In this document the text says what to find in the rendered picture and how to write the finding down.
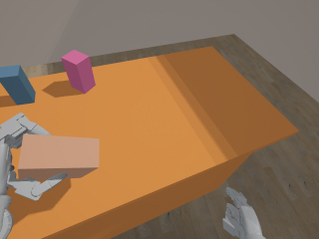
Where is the left robot hand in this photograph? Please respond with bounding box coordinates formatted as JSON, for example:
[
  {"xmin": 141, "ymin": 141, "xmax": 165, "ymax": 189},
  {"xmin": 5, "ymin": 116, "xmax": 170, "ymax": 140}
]
[{"xmin": 0, "ymin": 113, "xmax": 68, "ymax": 201}]

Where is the right robot hand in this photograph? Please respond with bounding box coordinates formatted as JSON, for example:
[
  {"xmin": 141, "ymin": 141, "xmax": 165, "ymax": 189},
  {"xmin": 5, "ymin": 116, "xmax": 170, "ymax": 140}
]
[{"xmin": 222, "ymin": 187, "xmax": 263, "ymax": 239}]

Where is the table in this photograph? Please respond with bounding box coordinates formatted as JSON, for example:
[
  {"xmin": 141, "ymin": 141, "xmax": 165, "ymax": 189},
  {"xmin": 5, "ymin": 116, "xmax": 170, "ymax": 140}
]
[{"xmin": 0, "ymin": 46, "xmax": 299, "ymax": 239}]

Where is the sponge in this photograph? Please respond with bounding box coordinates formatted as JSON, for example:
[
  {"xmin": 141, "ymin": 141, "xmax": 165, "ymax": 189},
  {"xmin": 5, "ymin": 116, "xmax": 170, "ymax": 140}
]
[{"xmin": 18, "ymin": 133, "xmax": 100, "ymax": 181}]

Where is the left robot forearm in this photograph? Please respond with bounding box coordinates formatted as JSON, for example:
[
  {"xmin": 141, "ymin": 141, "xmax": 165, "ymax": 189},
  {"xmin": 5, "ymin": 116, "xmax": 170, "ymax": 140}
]
[{"xmin": 0, "ymin": 195, "xmax": 14, "ymax": 239}]

